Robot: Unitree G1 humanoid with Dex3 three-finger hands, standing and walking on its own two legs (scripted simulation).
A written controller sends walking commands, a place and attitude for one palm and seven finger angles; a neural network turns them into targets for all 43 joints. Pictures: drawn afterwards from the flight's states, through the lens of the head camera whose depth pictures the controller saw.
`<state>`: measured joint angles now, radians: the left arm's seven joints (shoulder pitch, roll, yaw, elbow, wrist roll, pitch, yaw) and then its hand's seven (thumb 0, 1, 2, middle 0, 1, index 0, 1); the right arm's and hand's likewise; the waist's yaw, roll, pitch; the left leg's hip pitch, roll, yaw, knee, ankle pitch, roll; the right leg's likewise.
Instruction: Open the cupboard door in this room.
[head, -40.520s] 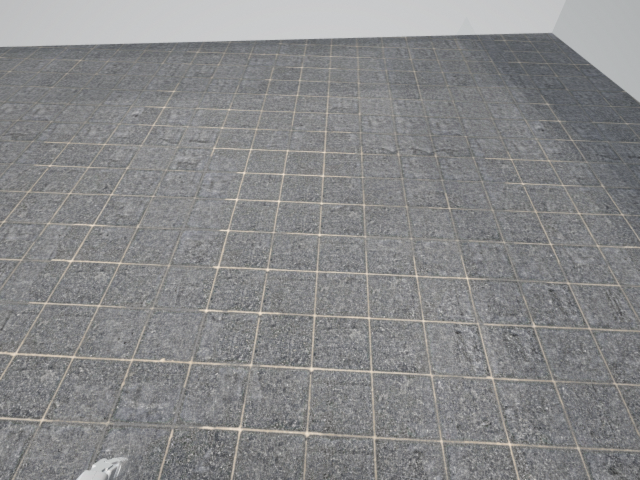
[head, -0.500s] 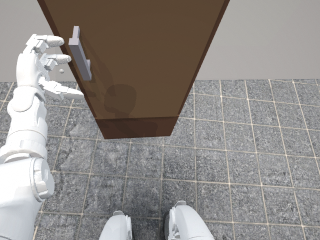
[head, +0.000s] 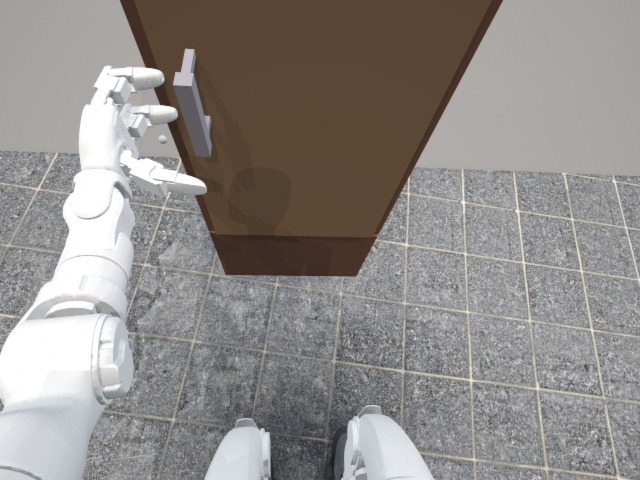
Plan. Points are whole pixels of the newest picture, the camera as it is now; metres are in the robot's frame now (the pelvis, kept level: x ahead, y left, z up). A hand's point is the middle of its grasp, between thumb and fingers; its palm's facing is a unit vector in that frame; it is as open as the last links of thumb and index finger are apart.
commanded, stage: slide the fingers in behind the handle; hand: left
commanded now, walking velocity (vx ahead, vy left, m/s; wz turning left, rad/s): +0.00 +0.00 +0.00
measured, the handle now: (196, 106) +0.55 +0.14 +0.06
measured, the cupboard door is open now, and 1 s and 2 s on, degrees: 0 0 0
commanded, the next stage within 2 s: move the hooked fingers beside the handle in 0.60 s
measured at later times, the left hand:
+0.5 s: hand (177, 148) +0.49 +0.16 +0.05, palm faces +0.06 -1.00 -0.01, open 15.4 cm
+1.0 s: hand (172, 146) +0.50 +0.16 +0.05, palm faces +0.04 -1.00 -0.03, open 15.1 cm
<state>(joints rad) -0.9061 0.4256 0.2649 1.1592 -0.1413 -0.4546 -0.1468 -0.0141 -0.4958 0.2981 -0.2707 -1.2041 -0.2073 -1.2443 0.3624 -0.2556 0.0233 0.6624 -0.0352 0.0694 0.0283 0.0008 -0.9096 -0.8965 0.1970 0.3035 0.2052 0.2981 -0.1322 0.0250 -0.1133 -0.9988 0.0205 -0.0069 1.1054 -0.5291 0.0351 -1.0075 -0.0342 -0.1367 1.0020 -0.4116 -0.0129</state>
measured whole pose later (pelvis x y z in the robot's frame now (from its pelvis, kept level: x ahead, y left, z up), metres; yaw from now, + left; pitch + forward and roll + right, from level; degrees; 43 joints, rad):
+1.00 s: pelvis -0.01 +0.00 +0.00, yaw +1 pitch +23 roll -3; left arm -0.90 0.39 0.22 1.17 -0.14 -0.47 -0.10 -0.01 -0.50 0.30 -0.30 -1.20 -0.04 -1.20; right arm 0.36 -0.26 0.02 0.69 -0.04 0.04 0.04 0.00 -0.91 -0.90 0.20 0.30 0.20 0.30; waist -0.12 0.03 -0.11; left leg -0.99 0.01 -0.02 1.10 -0.52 0.03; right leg -1.00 -0.04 -0.14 1.01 -0.41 -0.02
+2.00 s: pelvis +0.00 -0.01 +0.00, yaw -2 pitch +24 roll -3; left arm -0.84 0.49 0.38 1.14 -0.12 -0.45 -0.27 -0.01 -0.50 0.30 -0.30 -1.20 -0.25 -1.21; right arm 0.36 -0.27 0.04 0.63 -0.01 0.07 0.00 0.00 -0.91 -0.90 0.20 0.30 0.21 0.30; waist -0.15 0.03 -0.11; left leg -0.97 0.04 0.02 1.08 -0.53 0.03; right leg -1.00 -0.01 -0.10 0.99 -0.41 -0.02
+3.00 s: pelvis +0.00 +0.00 +0.01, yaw -2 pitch +23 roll -4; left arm -0.80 0.52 0.43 1.12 -0.12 -0.43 -0.32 -0.01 -0.50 0.30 -0.29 -1.20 -0.30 -1.20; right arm 0.38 -0.26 0.05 0.62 -0.01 0.08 -0.01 0.00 -0.91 -0.90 0.20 0.30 0.21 0.30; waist -0.16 0.03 -0.11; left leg -0.95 0.04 0.03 1.07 -0.53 0.04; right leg -0.98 0.00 -0.09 0.96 -0.39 -0.01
